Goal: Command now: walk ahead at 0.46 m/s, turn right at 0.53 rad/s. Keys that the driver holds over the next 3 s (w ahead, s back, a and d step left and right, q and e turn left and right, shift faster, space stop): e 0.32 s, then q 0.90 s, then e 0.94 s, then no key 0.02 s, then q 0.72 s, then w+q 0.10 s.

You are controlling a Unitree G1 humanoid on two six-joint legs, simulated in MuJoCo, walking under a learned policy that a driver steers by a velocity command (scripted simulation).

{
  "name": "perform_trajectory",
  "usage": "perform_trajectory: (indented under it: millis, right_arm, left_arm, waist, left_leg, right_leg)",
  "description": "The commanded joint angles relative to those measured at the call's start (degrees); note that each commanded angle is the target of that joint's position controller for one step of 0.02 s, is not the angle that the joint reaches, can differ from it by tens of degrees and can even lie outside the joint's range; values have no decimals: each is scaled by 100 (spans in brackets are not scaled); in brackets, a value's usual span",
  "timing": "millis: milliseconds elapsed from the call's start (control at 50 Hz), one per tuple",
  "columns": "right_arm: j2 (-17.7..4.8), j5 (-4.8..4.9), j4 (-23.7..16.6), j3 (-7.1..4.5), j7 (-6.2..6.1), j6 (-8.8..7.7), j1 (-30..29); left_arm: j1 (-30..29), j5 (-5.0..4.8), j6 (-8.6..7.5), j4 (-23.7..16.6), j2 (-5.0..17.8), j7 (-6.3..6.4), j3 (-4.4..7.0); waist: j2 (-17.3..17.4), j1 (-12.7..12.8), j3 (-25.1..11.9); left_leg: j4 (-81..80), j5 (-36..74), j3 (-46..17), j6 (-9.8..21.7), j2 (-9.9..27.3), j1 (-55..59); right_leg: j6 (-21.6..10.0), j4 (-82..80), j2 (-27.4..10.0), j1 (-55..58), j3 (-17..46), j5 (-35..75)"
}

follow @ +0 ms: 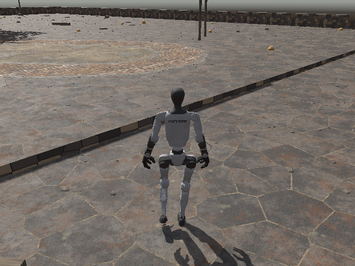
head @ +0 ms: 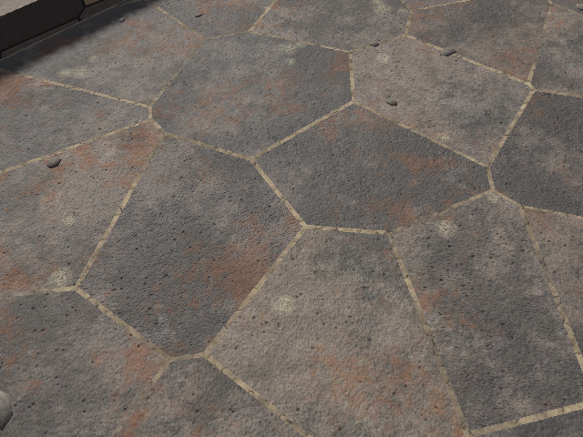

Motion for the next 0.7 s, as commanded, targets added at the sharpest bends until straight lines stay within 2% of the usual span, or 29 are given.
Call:
perform_trajectory:
  millis: [20, 60, 100, 160, 220, 260, 300, 320, 340, 360, 380, 400, 420, 440, 460, 480, 520, 560, 600, 640, 660, 680, 700]
  right_arm:
    - [-580, -93, -385, -126, 28, 151, 262]
    - [-513, -58, -484, -110, 15, 227, 108]
    - [-482, -41, -631, -94, -1, 245, -238]
    - [-511, 28, -823, -68, -12, 256, -747]
    - [-606, 76, -951, -50, -43, 234, -1114]
    - [-726, 87, -943, -62, -80, 183, -1023]
    - [-915, 82, -777, -115, -138, 107, -417]
    - [-989, 31, -660, -141, -187, 21, 88]
    - [-1381, -21, -626, -211, -255, -34, 700]
    - [-1646, 55, -727, -276, -237, 91, 467]
    - [-1234, 181, -735, -244, -184, 183, 390]
    - [-747, 185, -780, -110, -163, 195, 84]
    - [-446, 137, -775, 1, -145, 217, -238]
    - [-322, 93, -730, 74, -143, 214, -411]
    - [-434, 67, -645, 55, -135, 229, -499]
    - [-551, 49, -558, 26, -109, 252, -521]
    - [-883, 57, -461, -105, -71, 308, -269]
    - [-1100, 87, -422, -227, -33, 392, -106]
    - [-1125, 89, -443, -303, -5, 491, -166]
    - [-1096, 92, -464, -361, 4, 598, -275]
    - [-1085, 118, -475, -386, -1, 648, -349]
    - [-1033, 148, -479, -396, -8, 675, -362]
    - [-861, 194, -544, -367, -7, 668, -343]
  left_arm:
    - [266, -53, -164, -210, 643, 36, 133]
    - [359, -32, -205, -192, 835, 25, 177]
    - [495, -44, -165, -165, 860, 33, 184]
    - [732, -61, -45, -153, 847, 81, 191]
    - [903, -8, 75, -169, 870, 151, 211]
    - [807, 50, 129, -246, 895, 191, 229]
    - [399, 55, 113, -400, 980, 201, 257]
    - [165, -26, 63, -477, 965, 171, 245]
    - [283, -109, -12, -687, 612, 147, 130]
    - [1310, -198, 28, -643, 344, 192, 112]
    - [1512, 79, 127, -322, 700, 236, 127]
    - [1080, 147, 188, -240, 727, 203, 134]
    - [756, 140, 239, -273, 588, 173, 86]
    - [609, 102, 311, -284, 427, 140, 20]
    - [707, 112, 389, -233, 357, 104, -29]
    - [765, 113, 435, -192, 340, 99, -65]
    - [536, 80, 478, -202, 382, 164, -97]
    - [306, 48, 504, -239, 421, 219, -121]
    - [132, 22, 478, -287, 441, 246, -139]
    - [177, 8, 400, -274, 385, 268, -165]
    - [321, 9, 351, -233, 337, 288, -176]
    - [416, 31, 297, -219, 388, 318, -161]
    - [455, 110, 246, -260, 686, 367, -102]
  waist:
    - [-20, -171, -172]
    - [-79, -191, -163]
    - [-241, -77, -234]
    - [-509, 205, -441]
    - [-547, 410, -470]
    - [-568, 358, -462]
    - [-623, 20, -537]
    - [-461, -312, -674]
    - [365, -427, -1423]
    - [1542, 89, -2099]
    - [841, 143, -2061]
    - [314, 112, -1376]
    - [164, 151, -1012]
    - [431, 208, -775]
    - [774, 305, -667]
    - [899, 381, -644]
    - [936, 228, -671]
    - [898, 123, -689]
    - [927, 98, -598]
    - [880, 167, -530]
    - [833, 261, -502]
    - [725, 320, -454]
    - [201, 295, -422]
  left_leg:
    - [-446, 122, -147, -259, 304, -799]
    - [-950, 385, 11, -405, 223, -749]
    - [-1523, 778, 118, -465, 115, -752]
    - [-2260, 1341, 120, -426, -60, -720]
    - [-2821, 1396, 12, -356, -216, -803]
    - [-3288, 1193, -148, -253, -310, -554]
    - [-4081, 1199, -246, -48, -419, 360]
    - [-4755, 2061, -322, 94, -254, 1240]
    - [-4584, 4100, -1372, 456, 1136, 2521]
    - [-4483, 6722, -3100, 1569, 2564, 3350]
    - [-4520, 5916, -3422, 1813, 2441, 2850]
    - [-4688, 4976, -2706, 1644, 1957, 2189]
    - [-4914, 4124, -2123, 1364, 1534, 1673]
    - [-5150, 3560, -1714, 1135, 1195, 1313]
    - [-5256, 3357, -1376, 1009, 872, 975]
    - [-5253, 3290, -1201, 925, 658, 851]
    - [-5228, 3058, -1439, 999, 627, 1032]
    - [-5345, 2073, -1808, 1048, 711, 1069]
    - [-5530, 1025, -2084, 1008, 688, 886]
    - [-5597, 482, -2233, 895, 607, 605]
    - [-5557, 316, -2251, 765, 524, 391]
    - [-5460, 46, -2227, 552, 387, 97]
    - [-5042, -390, -1966, 263, 100, -334]
  right_leg:
    - [-972, -1282, -1595, 566, 1806, 2562]
    - [-861, -1130, -1411, 388, 1472, 3889]
    - [-597, -879, -1183, 430, 1249, 4610]
    - [-225, -571, -1031, 774, 1311, 4688]
    - [-140, -239, -1128, 1238, 1668, 4496]
    - [-85, 109, -1195, 1383, 1967, 4396]
    - [129, 634, -1072, 1162, 2207, 4181]
    - [302, 1276, -808, 831, 2149, 3816]
    - [517, 2649, -495, 279, 1649, 1850]
    - [651, 3983, 540, -736, 909, -2896]
    - [615, 4533, 128, -897, 1008, -2778]
    - [665, 4583, 10, -903, 1112, -2328]
    - [729, 4159, -127, -815, 1142, -2072]
    - [810, 3599, -285, -598, 1147, -1892]
    - [887, 3212, -292, -240, 861, -1749]
    - [923, 2689, -324, -19, 579, -1734]
    - [944, 2064, -269, 3, 305, -1881]
    - [882, 1726, -292, -16, 321, -1697]
    - [801, 1396, -307, 62, 313, -1487]
    - [687, 834, -287, 387, 256, -1179]
    - [598, 306, -270, 708, 216, -885]
    - [481, -246, -338, 1047, 305, -738]
    - [291, -848, -991, 1314, 962, -1131]
Next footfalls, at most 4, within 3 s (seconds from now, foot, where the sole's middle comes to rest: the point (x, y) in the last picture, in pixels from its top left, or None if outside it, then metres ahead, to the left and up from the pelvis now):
0.34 left None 0.33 0.09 -0.77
0.70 right None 0.21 -0.08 -0.77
1.08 left None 0.20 0.14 -0.77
1.52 right None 0.24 -0.04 -0.77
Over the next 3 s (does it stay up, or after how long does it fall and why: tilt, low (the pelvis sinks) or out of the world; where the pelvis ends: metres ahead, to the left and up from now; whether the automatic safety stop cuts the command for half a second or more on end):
stays up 0.13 0.10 0.01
